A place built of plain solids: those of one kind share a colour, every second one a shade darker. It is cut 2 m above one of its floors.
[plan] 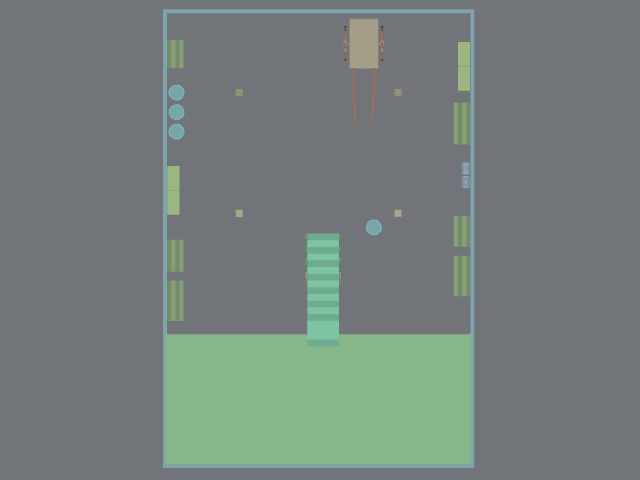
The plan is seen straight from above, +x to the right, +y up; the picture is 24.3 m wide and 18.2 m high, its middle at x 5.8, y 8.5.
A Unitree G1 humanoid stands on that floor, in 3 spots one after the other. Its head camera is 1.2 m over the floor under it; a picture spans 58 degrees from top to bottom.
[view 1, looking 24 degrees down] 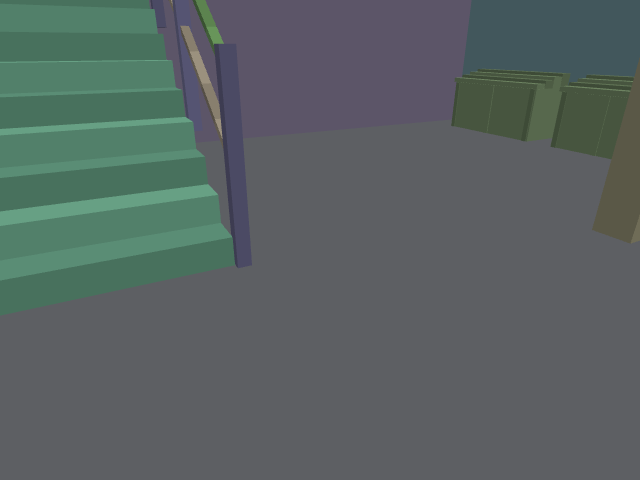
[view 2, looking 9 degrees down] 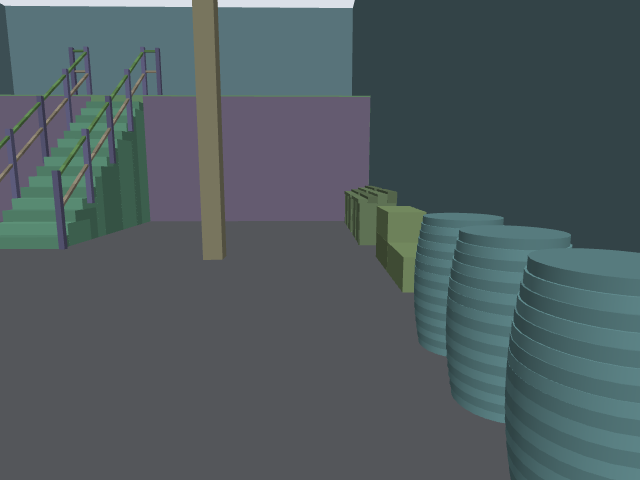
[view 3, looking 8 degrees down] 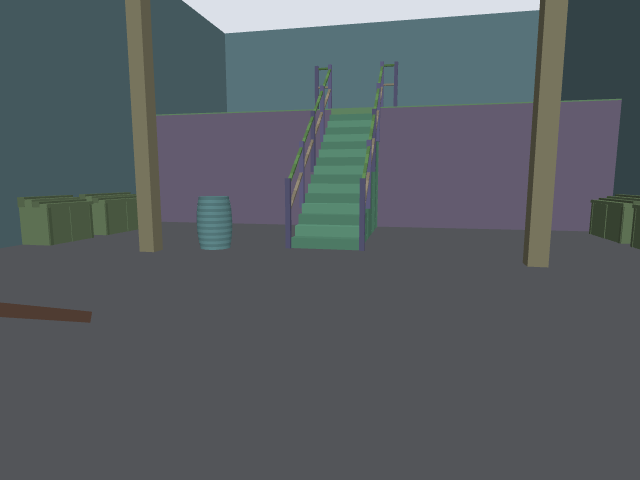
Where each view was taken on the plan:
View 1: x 5.92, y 11.05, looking -117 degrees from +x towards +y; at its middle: ground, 2.95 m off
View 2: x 1.37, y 15.50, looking -91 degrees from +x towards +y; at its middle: ground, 7.67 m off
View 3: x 4.46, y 16.00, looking -78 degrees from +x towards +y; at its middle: stair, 7.49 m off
